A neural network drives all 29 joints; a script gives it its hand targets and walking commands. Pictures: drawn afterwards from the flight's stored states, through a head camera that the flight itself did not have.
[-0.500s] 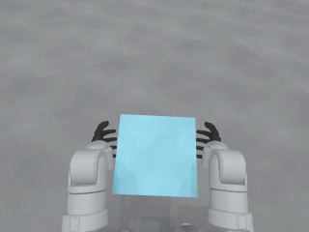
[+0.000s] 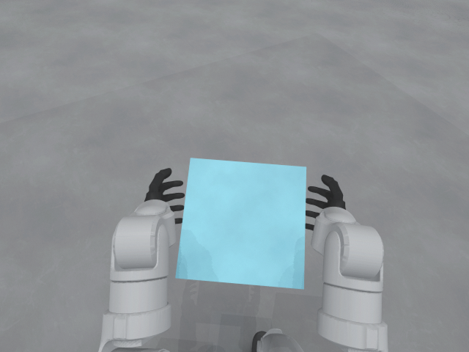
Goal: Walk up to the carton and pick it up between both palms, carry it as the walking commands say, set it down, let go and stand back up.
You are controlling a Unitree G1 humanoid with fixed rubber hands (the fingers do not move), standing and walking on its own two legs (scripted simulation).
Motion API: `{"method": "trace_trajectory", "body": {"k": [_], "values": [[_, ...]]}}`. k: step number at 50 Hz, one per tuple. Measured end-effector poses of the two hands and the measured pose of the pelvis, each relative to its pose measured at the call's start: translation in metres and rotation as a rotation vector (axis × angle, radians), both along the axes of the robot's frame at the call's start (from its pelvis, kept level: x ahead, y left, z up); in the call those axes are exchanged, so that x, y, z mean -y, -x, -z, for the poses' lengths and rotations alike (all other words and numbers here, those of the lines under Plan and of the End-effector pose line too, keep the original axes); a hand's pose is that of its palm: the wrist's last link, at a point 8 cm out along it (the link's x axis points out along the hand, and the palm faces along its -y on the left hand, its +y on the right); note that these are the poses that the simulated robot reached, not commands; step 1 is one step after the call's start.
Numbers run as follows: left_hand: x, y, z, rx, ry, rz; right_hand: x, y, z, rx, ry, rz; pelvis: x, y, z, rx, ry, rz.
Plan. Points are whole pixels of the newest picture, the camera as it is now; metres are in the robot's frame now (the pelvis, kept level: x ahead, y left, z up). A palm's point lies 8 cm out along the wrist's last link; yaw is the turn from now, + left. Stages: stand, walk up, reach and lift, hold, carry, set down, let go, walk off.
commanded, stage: carry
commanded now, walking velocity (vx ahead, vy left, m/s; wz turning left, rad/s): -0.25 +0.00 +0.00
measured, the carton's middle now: (242, 224) +0.35 -0.03 -0.03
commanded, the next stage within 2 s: none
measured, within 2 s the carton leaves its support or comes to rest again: neither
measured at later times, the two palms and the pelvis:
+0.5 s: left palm out of the picture +0.10 +0.11 +0.08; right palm out of the picture +0.07 -0.16 +0.08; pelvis -0.22 +0.01 +0.01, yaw +0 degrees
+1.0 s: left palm out of the picture -0.13 +0.13 +0.09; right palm out of the picture -0.14 -0.14 +0.07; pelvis -0.43 +0.02 +0.01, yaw -1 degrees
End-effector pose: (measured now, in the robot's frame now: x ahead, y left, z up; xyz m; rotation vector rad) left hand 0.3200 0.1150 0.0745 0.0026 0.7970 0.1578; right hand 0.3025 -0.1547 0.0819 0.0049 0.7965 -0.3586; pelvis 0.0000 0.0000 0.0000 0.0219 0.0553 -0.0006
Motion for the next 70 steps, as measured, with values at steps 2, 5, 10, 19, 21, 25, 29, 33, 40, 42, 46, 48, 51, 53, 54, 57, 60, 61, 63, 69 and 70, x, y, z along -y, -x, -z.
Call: {"method": "trace_trajectory", "body": {"k": [2, 5, 10, 19, 21, 25, 29, 33, 40, 42, 46, 48, 51, 53, 54, 57, 60, 61, 63, 69, 70], "values": [[-0.016, 0.027, 0.003, -0.03, -0.014, -0.027, -0.014, 0.015, 0.003, -0.032, -0.005, -0.052, -0.003, 0.016, -0.004, 0.008, 0.024, 0.009], [-0.033, 0.065, 0.001, -0.056, -0.029, -0.096, -0.032, 0.036, 0.004, -0.06, -0.006, -0.124, -0.003, 0.039, -0.006, 0.011, 0.043, 0.009], [-0.039, 0.112, -0.008, -0.012, -0.023, -0.189, -0.04, 0.066, 0.001, -0.016, -0.027, -0.181, 0.004, 0.084, -0.002, -0.007, 0.031, 0.014], [0.0, 0.183, -0.008, -0.069, -0.064, -0.066, 0.001, 0.173, 0.016, -0.074, -0.05, -0.084, 0.008, 0.167, -0.008, 0.011, -0.001, 0.011], [0.007, 0.196, -0.008, -0.066, -0.056, -0.024, 0.007, 0.196, 0.012, -0.071, -0.041, -0.034, 0.005, 0.185, -0.009, 0.009, -0.004, 0.01], [0.008, 0.221, -0.01, -0.019, -0.028, 0.024, 0.006, 0.232, 0.002, -0.022, -0.033, 0.038, -0.006, 0.223, -0.005, -0.008, 0.003, 0.007], [-0.013, 0.256, -0.004, 0.014, -0.002, 0.015, -0.013, 0.263, -0.001, 0.01, -0.008, 0.028, -0.02, 0.262, 0.002, -0.011, -0.001, -0.006], [-0.042, 0.31, 0.002, -0.041, -0.021, -0.037, -0.041, 0.295, 0.004, -0.048, -0.007, -0.07, -0.025, 0.294, -0.005, 0.012, 0.033, 0.01], [-0.061, 0.381, -0.009, -0.013, -0.02, -0.18, -0.062, 0.337, -0.001, -0.021, -0.018, -0.179, -0.018, 0.352, -0.002, -0.002, 0.03, 0.013], [-0.055, 0.395, -0.011, 0.005, -0.024, -0.193, -0.056, 0.351, 0.001, -0.004, -0.035, -0.178, -0.014, 0.37, 0.002, -0.011, 0.022, 0.016], [-0.036, 0.426, -0.013, -0.028, -0.068, -0.131, -0.036, 0.399, 0.014, -0.038, -0.067, -0.143, -0.012, 0.405, -0.003, 0.005, 0.04, 0.005], [-0.026, 0.44, -0.012, -0.06, -0.072, -0.088, -0.026, 0.425, 0.015, -0.071, -0.057, -0.115, -0.013, 0.42, -0.007, 0.006, 0.014, 0.01], [-0.015, 0.457, -0.013, -0.065, -0.072, -0.017, -0.016, 0.457, 0.009, -0.076, -0.041, -0.04, -0.017, 0.442, -0.01, 0.006, 0.009, 0.009], [-0.012, 0.465, -0.016, -0.042, -0.062, 0.016, -0.013, 0.473, 0.003, -0.053, -0.036, 0.003, -0.022, 0.456, -0.009, -0.002, 0.015, 0.006], [-0.012, 0.469, -0.018, -0.026, -0.056, 0.027, -0.014, 0.48, -0.001, -0.036, -0.034, 0.019, -0.024, 0.462, -0.008, -0.007, 0.018, 0.005], [-0.021, 0.486, -0.02, 0.012, -0.027, 0.03, -0.022, 0.496, -0.01, 0.002, -0.015, 0.028, -0.031, 0.483, -0.005, -0.006, 0.006, -0.004], [-0.038, 0.512, -0.02, 0.008, -0.026, 0.008, -0.038, 0.509, -0.017, -0.003, 0.002, -0.019, -0.035, 0.498, -0.008, 0.02, 0.008, 0.003], [-0.044, 0.522, -0.02, 0.007, -0.03, -0.006, -0.043, 0.513, -0.018, -0.006, 0.006, -0.043, -0.036, 0.502, -0.008, 0.029, 0.01, 0.003], [-0.055, 0.539, -0.022, 0.003, -0.036, -0.041, -0.055, 0.521, -0.02, -0.011, 0.012, -0.091, -0.037, 0.509, -0.008, 0.043, 0.016, -0.001], [-0.077, 0.577, -0.032, -0.006, -0.045, -0.135, -0.079, 0.54, -0.025, -0.019, 0.014, -0.164, -0.041, 0.533, -0.011, 0.062, 0.027, -0.012], [-0.079, 0.581, -0.033, 0.002, -0.046, -0.147, -0.08, 0.543, -0.026, -0.011, 0.013, -0.163, -0.042, 0.538, -0.01, 0.07, 0.028, -0.015]]}}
